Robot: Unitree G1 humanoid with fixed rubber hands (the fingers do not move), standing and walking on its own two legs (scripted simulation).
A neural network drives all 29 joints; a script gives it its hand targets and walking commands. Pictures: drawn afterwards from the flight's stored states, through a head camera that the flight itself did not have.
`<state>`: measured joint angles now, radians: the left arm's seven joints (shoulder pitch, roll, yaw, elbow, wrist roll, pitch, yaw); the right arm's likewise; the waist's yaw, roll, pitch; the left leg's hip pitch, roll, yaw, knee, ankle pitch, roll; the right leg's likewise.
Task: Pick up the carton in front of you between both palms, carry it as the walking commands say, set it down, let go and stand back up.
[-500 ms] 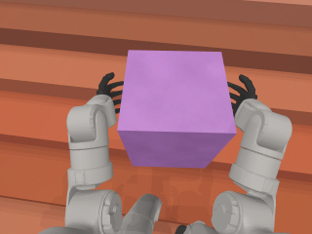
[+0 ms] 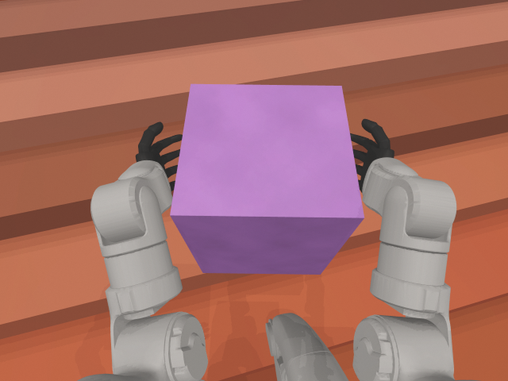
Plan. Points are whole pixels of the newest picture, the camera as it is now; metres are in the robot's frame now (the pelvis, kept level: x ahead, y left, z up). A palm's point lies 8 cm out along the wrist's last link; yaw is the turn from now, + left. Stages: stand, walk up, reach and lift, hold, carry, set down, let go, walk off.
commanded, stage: carry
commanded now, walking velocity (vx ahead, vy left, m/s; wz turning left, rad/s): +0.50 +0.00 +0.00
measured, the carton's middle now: (263, 191) +0.38 -0.06 +0.06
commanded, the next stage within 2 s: none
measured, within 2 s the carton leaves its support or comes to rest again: neither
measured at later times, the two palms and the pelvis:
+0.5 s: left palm out of the picture +0.62 +0.11 +0.26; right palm out of the picture +0.66 -0.18 +0.26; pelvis +0.29 -0.08 +0.13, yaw +1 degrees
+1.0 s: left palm out of the picture +0.91 +0.16 +0.34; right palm out of the picture +0.89 -0.14 +0.36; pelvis +0.56 +0.02 +0.24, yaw +1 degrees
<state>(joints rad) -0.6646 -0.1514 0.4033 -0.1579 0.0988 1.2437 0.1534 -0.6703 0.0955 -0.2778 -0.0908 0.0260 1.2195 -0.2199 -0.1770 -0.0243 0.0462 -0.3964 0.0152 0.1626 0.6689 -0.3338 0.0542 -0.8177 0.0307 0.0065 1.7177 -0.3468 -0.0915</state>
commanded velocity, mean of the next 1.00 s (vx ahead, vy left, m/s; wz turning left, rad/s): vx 0.50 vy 0.00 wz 0.00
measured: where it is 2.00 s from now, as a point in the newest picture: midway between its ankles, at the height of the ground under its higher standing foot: (206, 78)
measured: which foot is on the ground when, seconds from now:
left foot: down 0.00-0.28, up 0.30-0.74, down 0.76-1.00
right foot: up 0.00-0.22, down 0.24-0.82, up 0.84-1.00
